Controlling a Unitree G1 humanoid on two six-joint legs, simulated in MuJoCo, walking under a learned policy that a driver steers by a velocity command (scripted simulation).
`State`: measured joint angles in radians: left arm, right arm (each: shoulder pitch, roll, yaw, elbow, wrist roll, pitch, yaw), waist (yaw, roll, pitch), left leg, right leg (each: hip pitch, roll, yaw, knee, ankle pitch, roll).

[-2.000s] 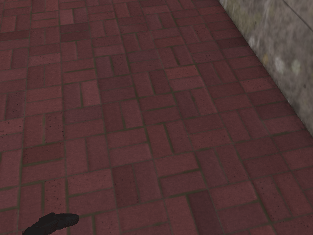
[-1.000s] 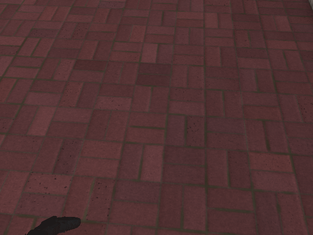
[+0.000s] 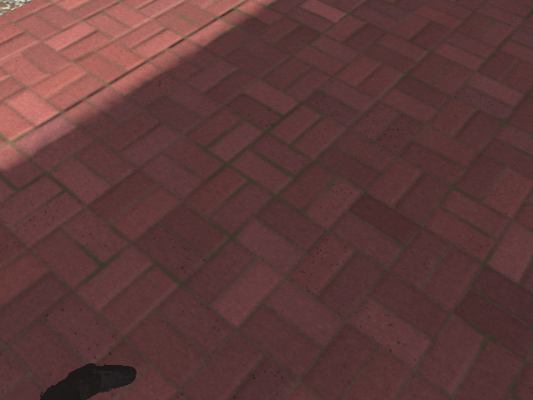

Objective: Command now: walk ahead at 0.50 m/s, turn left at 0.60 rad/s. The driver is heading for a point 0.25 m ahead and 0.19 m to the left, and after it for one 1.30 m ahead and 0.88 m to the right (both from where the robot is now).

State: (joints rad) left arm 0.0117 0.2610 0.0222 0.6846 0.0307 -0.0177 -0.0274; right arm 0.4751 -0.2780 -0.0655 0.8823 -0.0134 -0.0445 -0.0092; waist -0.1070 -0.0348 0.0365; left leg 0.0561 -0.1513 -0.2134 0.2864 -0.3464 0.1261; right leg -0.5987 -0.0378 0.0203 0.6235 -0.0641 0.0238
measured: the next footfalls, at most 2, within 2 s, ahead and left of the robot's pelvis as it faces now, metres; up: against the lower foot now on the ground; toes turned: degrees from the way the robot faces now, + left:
right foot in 0.06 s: +0.21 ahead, -0.12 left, +0.00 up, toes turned +4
left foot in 0.48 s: +0.29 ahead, +0.08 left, +0.00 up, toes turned -6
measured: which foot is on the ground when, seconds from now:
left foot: down 0.00-0.08, up 0.10-0.46, down 0.48-0.90, up 0.92-1.00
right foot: up 0.00-0.04, down 0.06-0.48, up 0.50-0.88, down 0.90-1.00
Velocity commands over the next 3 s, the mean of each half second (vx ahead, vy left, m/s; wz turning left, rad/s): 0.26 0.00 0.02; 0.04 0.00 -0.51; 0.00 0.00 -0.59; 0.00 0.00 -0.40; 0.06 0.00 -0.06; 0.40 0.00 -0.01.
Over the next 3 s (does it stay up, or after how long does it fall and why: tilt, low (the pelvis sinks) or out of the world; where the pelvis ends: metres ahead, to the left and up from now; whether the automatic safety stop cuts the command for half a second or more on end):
stays up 0.27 -0.20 0.00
